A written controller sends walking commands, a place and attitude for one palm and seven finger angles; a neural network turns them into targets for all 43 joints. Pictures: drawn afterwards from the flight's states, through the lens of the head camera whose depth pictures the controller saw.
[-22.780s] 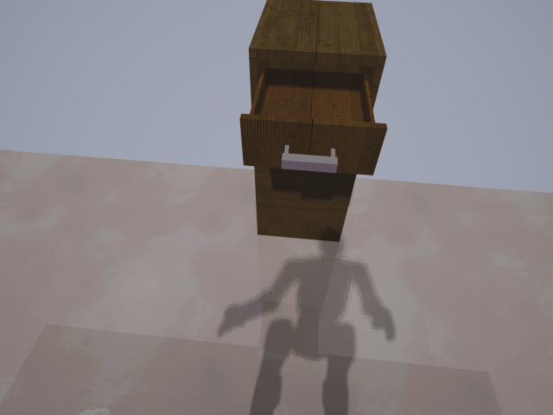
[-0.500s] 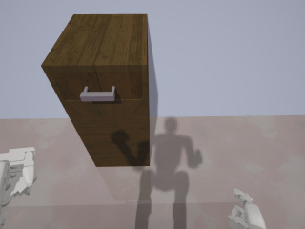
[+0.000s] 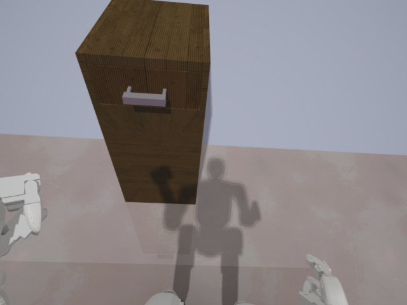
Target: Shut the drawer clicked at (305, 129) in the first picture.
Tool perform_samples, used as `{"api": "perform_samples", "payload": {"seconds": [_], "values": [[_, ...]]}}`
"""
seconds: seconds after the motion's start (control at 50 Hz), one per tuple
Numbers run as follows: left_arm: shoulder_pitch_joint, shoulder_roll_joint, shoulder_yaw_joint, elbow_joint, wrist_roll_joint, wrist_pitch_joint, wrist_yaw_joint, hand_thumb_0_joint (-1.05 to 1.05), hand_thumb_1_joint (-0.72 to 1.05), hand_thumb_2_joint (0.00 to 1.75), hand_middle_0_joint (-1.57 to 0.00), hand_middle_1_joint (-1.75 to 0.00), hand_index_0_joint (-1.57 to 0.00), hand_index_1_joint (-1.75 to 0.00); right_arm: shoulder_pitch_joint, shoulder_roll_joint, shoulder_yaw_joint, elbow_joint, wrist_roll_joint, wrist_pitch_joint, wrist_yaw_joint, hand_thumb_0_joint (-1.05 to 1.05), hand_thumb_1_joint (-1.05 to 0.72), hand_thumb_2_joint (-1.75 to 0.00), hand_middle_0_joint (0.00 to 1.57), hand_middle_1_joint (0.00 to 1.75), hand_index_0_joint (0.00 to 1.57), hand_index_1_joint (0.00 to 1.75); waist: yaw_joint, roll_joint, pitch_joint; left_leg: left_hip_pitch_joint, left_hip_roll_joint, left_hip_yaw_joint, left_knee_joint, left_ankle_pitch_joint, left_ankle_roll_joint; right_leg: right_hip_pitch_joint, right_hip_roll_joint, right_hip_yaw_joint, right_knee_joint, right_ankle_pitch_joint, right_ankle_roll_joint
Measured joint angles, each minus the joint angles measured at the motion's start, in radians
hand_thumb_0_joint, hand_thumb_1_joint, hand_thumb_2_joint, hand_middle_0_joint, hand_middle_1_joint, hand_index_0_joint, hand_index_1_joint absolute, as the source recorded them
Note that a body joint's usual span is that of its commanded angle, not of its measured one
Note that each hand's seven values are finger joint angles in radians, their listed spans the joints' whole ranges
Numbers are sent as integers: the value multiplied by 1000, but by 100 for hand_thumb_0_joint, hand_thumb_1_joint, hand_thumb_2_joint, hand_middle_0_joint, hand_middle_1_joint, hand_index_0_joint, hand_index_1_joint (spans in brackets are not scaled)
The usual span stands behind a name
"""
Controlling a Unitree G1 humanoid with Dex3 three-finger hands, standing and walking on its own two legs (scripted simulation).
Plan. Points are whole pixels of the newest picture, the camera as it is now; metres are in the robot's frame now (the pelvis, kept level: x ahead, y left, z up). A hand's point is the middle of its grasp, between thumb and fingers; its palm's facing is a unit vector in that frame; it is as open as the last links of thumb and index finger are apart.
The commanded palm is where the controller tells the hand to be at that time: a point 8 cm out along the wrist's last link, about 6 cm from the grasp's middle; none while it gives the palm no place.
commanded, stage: step back with the hand held close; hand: left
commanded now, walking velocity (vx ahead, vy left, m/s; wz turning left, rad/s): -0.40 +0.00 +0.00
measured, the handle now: (145, 94) +0.68 +0.21 +0.00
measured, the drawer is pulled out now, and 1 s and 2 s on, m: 0.00 0.00 0.00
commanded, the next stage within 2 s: stop stepping back and stand still in 0.26 s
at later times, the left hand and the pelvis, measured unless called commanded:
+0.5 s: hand out of the picture +0.11 +0.22 +0.19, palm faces +0.28 -0.85 -0.44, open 3.2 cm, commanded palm +0.04 +0.27 +0.20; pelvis -0.11 -0.01 +0.00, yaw -3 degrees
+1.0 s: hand out of the picture +0.00 +0.23 +0.20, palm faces +0.29 -0.82 -0.49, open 3.3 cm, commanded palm -0.04 +0.28 +0.20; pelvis -0.18 +0.01 +0.01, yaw -2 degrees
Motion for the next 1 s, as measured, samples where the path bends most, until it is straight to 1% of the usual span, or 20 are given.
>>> {"api": "perform_samples", "payload": {"seconds": [0.06,0.1,0.14,0.2,0.26,0.32,0.36,0.4,0.46,0.52,0.56,0.6,0.64,0.68,0.72,0.74,0.78,0.86,0.94,1.0], "values": [[-24,49,42,2,16,-3,-3,2,89,90,-141,-160,-141,-159,19,18,-14,1,-5,-18,-2,1,-91,-90,21,30,20,30,-26,16,-7,-13,10,-31,-55,89,11,-33,56,42,279,-98,3],[-16,76,79,-6,11,-16,1,2,89,90,-141,-160,-141,-159,29,34,-15,10,-5,-27,8,1,-91,-90,20,30,20,30,-27,14,-26,-24,20,-37,-101,111,9,-4,73,49,350,-137,0],[15,86,109,-19,-4,-30,5,2,89,90,-141,-160,-141,-159,32,46,-11,16,-5,-35,19,1,-91,-90,20,30,20,30,-20,10,-51,-39,31,-33,-152,136,2,61,70,39,302,-181,-8],[66,77,117,-37,-28,-41,2,1,89,90,-141,-160,-141,-159,18,53,-1,24,-10,-55,32,1,-91,-90,21,30,20,30,2,5,-80,-65,44,-13,-226,211,-14,187,53,18,78,-240,-25],[73,74,102,-46,-37,-54,-11,1,89,90,-141,-160,-141,-159,-25,56,8,28,-19,-67,41,1,-91,-90,21,30,20,30,33,-26,-74,-106,39,34,-242,268,-26,310,16,23,-220,-146,-53],[29,41,34,-19,-28,-70,-36,1,89,90,-141,-160,-141,-159,-72,39,10,75,-16,-49,30,1,-91,-90,21,30,20,30,42,26,-27,-129,62,9,-129,117,-47,324,43,25,-220,-119,-18],[32,58,32,-22,-31,-70,-45,2,89,90,-141,-160,-141,-159,-56,47,16,93,-8,-35,22,1,-91,-90,21,30,20,30,40,6,-36,-84,49,16,-89,94,-53,332,30,38,-191,-135,0],[31,76,51,-30,-38,-58,-53,2,88,90,-141,-160,-141,-159,-37,51,19,83,-2,-20,13,1,-91,-90,21,30,21,30,29,-12,-49,-34,40,21,-121,206,-25,304,19,35,-108,-153,11],[-16,86,69,11,-46,-38,-54,1,89,90,-141,-160,-141,-159,-48,53,13,58,-1,-29,18,1,-91,-90,21,30,20,30,6,-28,-23,6,28,33,-170,198,-7,215,25,57,56,-236,1],[-9,83,78,50,-45,2,-44,1,89,90,-141,-160,-141,-159,-45,39,11,10,-4,-27,23,1,-91,-90,21,30,20,30,-35,-9,-14,0,18,16,-191,168,-22,184,32,22,-10,-232,-36],[30,83,71,41,-41,25,-42,1,89,90,-141,-160,-141,-159,-29,26,1,-6,5,-10,24,1,-91,-90,21,30,20,30,-51,0,-17,-62,-1,-3,-49,-23,-56,180,17,-2,-44,-88,-40],[90,66,57,7,-34,36,-43,1,89,90,-141,-160,-141,-159,-3,14,-7,20,8,12,27,1,-91,-90,21,30,20,30,-25,-22,-50,-131,-27,-10,239,-107,-78,164,-6,12,-52,-31,-34],[133,38,47,-15,-26,35,-45,2,89,90,-141,-160,-141,-159,32,10,-13,54,9,32,24,1,-91,-90,21,30,20,30,3,-46,-101,-129,-16,4,385,-122,-83,153,-30,15,-77,-39,-24],[137,15,42,-14,-14,26,-35,1,89,90,-141,-160,-141,-159,65,7,-12,72,7,31,11,1,-91,-90,21,30,20,30,29,-65,-138,-39,17,18,308,-144,-69,142,-55,-5,-100,-27,-24],[98,-8,34,7,-3,16,-16,1,88,90,-141,-160,-141,-159,85,-10,-12,74,4,3,-3,1,-91,-90,21,30,20,30,39,-52,-152,92,49,6,99,-169,-51,115,-62,-34,-81,-32,-18],[61,-19,29,20,-1,14,-7,1,89,90,-141,-160,-141,-159,86,-23,-15,70,3,-17,-10,1,-91,-90,21,30,20,30,32,-35,-145,134,58,-12,1,-165,-42,88,-62,-48,-40,-55,-14],[-45,-27,25,73,12,23,10,1,89,90,-141,-160,-141,-159,55,-7,-18,84,1,-40,-18,1,-91,-90,20,30,20,30,23,-55,-92,121,30,-11,14,-122,-44,27,-64,-6,111,-152,-14],[-102,-3,36,86,15,49,9,2,89,90,-141,-160,-141,-159,33,59,11,76,-2,-71,19,1,-91,-90,20,30,20,29,-20,-67,-41,156,26,-20,-62,-47,-50,-50,-23,7,296,-150,-15],[40,33,34,-20,6,28,-2,2,89,90,-141,-160,-141,-159,60,98,42,44,-4,-67,49,1,-91,-90,21,30,20,30,-41,-43,-66,169,55,-17,-114,-21,-58,16,-8,-48,125,-135,-23],[117,81,48,-43,12,15,-8,2,89,90,-141,-160,-141,-159,79,100,46,24,-8,-36,45,1,-90,-90,21,30,21,30,-34,-27,-101,102,56,-10,-19,-137,-58,133,-4,-53,-70,-193,-61]]}}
